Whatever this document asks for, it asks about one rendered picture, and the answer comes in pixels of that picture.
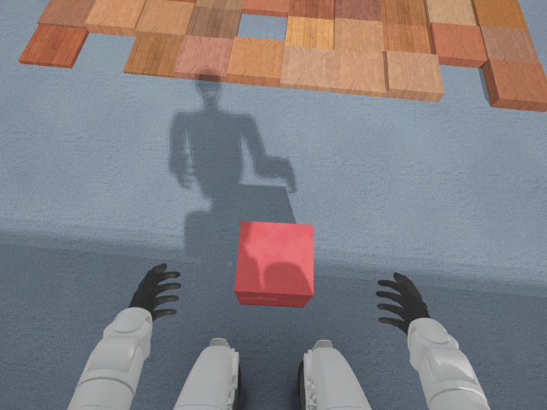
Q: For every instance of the right robot thigh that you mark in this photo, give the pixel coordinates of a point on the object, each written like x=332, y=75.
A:
x=328, y=374

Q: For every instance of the carton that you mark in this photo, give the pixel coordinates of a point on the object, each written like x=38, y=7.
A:
x=275, y=265

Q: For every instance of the right robot hand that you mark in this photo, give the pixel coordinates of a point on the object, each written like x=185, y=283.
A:
x=410, y=299

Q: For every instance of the left robot hand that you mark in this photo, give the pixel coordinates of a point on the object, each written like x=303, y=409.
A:
x=148, y=289

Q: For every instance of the robot left forearm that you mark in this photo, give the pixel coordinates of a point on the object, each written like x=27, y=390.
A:
x=110, y=378

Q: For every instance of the robot right forearm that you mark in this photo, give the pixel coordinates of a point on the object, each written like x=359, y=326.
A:
x=447, y=378

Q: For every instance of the left robot thigh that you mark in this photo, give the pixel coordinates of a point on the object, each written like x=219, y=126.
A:
x=212, y=376

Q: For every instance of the robot thigh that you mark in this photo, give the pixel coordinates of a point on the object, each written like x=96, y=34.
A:
x=328, y=374
x=212, y=376

